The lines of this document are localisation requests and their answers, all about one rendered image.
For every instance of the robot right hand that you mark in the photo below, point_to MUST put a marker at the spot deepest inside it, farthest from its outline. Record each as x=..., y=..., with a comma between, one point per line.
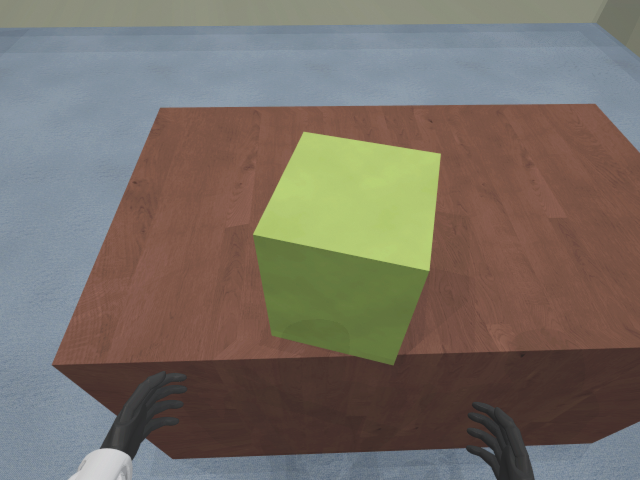
x=511, y=460

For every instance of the carton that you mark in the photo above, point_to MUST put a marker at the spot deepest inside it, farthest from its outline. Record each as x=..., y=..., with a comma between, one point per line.
x=344, y=244

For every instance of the robot left forearm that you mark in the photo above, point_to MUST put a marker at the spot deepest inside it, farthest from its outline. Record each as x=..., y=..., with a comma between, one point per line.
x=105, y=464

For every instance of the pedestal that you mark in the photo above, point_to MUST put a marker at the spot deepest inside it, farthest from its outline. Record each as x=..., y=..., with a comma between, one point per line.
x=531, y=304

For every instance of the robot left hand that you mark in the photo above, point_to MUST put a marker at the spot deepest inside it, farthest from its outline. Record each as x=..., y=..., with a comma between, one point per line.
x=134, y=422

